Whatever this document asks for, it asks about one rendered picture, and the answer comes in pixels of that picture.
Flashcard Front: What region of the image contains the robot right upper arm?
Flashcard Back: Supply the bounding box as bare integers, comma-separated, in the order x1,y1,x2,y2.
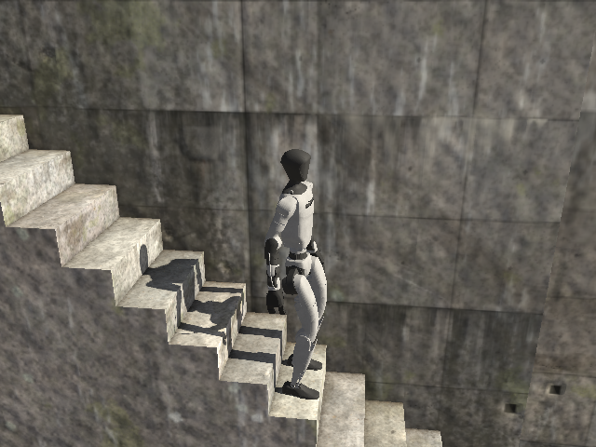
264,196,297,249

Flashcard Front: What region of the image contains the left robot hand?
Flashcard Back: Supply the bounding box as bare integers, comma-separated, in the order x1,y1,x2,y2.
309,251,325,275

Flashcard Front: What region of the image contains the right robot hand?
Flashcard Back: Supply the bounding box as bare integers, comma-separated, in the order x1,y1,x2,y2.
266,290,288,315

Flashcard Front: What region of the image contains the robot right foot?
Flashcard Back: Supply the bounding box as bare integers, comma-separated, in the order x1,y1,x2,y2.
282,381,319,400

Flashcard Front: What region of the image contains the right robot forearm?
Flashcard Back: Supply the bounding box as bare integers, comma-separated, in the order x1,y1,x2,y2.
264,238,280,291

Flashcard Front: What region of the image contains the humanoid robot torso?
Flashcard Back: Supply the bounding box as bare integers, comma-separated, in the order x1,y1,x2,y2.
279,182,314,277

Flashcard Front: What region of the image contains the left robot forearm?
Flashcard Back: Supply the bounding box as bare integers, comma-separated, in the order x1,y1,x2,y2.
306,234,318,253

